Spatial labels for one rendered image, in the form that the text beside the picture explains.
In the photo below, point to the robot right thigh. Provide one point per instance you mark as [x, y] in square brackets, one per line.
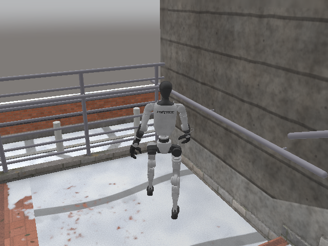
[176, 162]

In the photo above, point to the robot right forearm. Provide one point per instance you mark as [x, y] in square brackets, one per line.
[187, 132]

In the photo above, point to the robot left thigh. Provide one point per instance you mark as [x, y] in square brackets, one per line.
[151, 150]

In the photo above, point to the left robot hand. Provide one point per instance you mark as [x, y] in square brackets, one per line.
[132, 151]

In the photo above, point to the robot right upper arm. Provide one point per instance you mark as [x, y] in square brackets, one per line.
[183, 116]

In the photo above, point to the robot thigh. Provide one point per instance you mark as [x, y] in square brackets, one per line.
[176, 162]
[151, 150]

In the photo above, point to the robot left forearm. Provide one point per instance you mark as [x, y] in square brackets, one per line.
[138, 137]

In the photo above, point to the right robot hand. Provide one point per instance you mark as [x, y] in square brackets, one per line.
[185, 141]

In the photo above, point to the robot left upper arm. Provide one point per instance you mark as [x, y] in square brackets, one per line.
[146, 115]

